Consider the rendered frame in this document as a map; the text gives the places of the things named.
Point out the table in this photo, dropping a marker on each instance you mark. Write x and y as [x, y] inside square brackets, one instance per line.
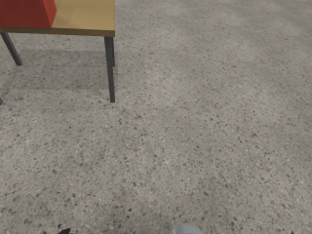
[80, 18]

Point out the right robot thigh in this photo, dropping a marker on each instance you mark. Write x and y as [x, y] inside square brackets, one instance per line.
[186, 228]

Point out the carton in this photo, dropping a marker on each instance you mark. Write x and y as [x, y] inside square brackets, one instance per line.
[27, 13]

